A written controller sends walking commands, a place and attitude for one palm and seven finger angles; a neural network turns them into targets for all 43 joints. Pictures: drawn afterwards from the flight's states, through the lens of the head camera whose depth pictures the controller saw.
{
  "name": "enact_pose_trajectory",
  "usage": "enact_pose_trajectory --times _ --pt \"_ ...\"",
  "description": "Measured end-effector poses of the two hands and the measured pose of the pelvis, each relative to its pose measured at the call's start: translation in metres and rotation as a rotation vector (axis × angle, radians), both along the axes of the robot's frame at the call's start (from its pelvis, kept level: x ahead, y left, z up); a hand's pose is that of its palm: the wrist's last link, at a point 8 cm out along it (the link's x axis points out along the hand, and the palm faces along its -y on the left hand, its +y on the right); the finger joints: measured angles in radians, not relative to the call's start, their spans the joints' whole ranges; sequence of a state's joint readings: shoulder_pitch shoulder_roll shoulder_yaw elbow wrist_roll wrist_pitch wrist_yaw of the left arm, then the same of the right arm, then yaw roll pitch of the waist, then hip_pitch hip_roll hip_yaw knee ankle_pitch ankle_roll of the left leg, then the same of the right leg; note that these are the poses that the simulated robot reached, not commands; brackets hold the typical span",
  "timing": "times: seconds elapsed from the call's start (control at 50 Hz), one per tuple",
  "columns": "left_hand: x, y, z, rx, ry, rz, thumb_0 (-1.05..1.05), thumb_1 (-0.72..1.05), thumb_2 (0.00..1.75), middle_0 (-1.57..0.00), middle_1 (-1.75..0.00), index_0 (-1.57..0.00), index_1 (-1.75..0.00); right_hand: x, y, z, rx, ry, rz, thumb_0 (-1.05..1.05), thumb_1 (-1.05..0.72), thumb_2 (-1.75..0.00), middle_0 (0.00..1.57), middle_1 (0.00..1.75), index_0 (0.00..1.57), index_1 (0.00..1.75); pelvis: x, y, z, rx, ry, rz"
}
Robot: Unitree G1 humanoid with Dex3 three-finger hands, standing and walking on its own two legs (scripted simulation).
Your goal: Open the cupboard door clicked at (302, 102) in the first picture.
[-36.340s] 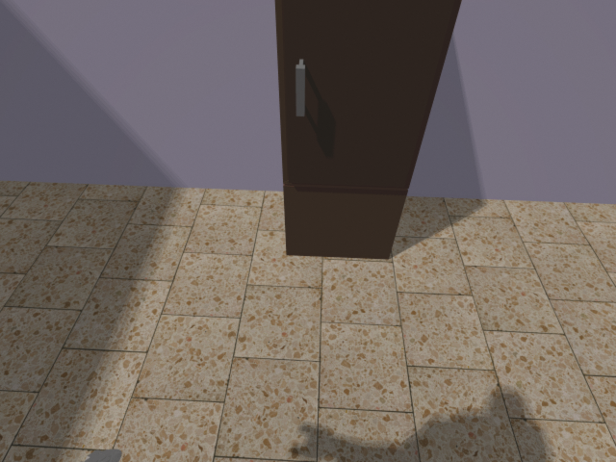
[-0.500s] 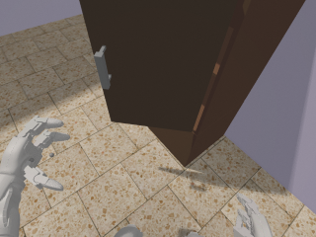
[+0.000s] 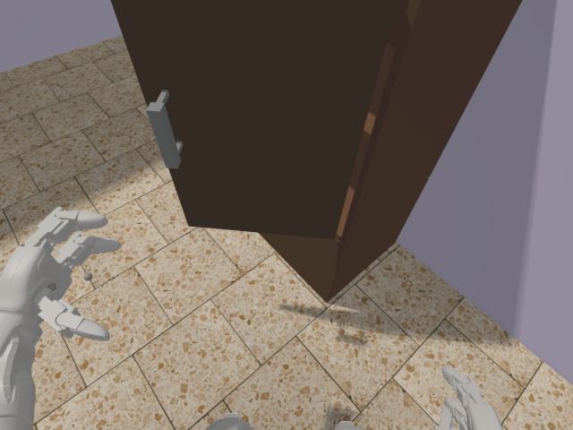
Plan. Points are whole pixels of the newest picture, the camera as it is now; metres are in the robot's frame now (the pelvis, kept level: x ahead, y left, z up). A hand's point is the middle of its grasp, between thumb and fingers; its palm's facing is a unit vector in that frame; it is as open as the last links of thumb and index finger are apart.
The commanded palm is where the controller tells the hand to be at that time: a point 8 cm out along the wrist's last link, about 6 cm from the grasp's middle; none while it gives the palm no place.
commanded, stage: raise the hand with hooked fingers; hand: left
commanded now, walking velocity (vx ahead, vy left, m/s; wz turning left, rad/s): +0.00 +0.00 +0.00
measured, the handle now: (168, 130) +0.59 +0.25 +0.05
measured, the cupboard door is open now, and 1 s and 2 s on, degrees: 44 44 44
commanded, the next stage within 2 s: move the hooked fingers beside the handle in 0.10 s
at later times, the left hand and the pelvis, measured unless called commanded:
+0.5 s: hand (105, 246) +0.33 +0.26 +0.07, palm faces -0.04 -1.00 -0.03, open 14.0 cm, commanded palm +0.31 +0.32 +0.07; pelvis -0.01 -0.01 -0.01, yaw +0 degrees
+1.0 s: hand (113, 200) +0.41 +0.28 +0.07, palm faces -0.06 -1.00 -0.01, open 14.0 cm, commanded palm +0.40 +0.33 +0.06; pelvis -0.01 +0.00 -0.02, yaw -1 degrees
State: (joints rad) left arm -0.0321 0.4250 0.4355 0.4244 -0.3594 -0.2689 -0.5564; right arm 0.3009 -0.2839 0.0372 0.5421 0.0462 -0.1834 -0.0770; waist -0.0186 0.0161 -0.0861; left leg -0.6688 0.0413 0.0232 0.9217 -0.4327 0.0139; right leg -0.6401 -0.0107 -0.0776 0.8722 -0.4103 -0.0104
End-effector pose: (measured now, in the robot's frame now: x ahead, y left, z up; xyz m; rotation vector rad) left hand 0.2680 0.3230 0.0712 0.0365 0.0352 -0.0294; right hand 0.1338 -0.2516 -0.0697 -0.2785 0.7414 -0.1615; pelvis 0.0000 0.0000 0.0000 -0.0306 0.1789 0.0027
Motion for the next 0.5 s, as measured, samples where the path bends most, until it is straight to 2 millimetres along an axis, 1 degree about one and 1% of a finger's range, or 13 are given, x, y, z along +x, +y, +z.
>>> enact_pose_trajectory --times 0.24,0.3,0.38,0.5 --pt "-0.003 -0.006 0.004 0.003 0.001 0.001 -0.02 -0.50 0.30 -0.30 -1.20 -0.30 -1.20 0.008 -0.001 -0.002 0.022 -0.024 0.013 0.01 -0.90 -0.90 0.21 0.30 0.21 0.30 -0.001 -0.007 0.000 0.005 -0.003 0.003" --pt "0.000 -0.006 0.003 0.002 0.002 0.008 -0.02 -0.50 0.30 -0.30 -1.20 -0.30 -1.20 0.008 -0.002 -0.004 0.016 -0.019 0.018 0.01 -0.90 -0.90 0.21 0.30 0.21 0.30 -0.003 -0.008 -0.001 0.005 -0.002 0.007" --pt "0.014 -0.006 0.001 -0.003 0.001 0.011 -0.02 -0.50 0.30 -0.30 -1.20 -0.30 -1.20 0.004 -0.005 -0.008 0.003 0.005 0.019 0.01 -0.90 -0.90 0.21 0.30 0.21 0.30 -0.006 -0.010 -0.003 0.005 0.003 0.013" --pt "0.044 -0.007 0.001 -0.009 0.004 -0.010 -0.02 -0.50 0.30 -0.30 -1.20 -0.30 -1.20 -0.010 -0.012 -0.014 -0.010 0.055 -0.010 0.01 -0.90 -0.90 0.21 0.30 0.21 0.30 -0.007 -0.011 -0.005 0.006 0.018 0.005"
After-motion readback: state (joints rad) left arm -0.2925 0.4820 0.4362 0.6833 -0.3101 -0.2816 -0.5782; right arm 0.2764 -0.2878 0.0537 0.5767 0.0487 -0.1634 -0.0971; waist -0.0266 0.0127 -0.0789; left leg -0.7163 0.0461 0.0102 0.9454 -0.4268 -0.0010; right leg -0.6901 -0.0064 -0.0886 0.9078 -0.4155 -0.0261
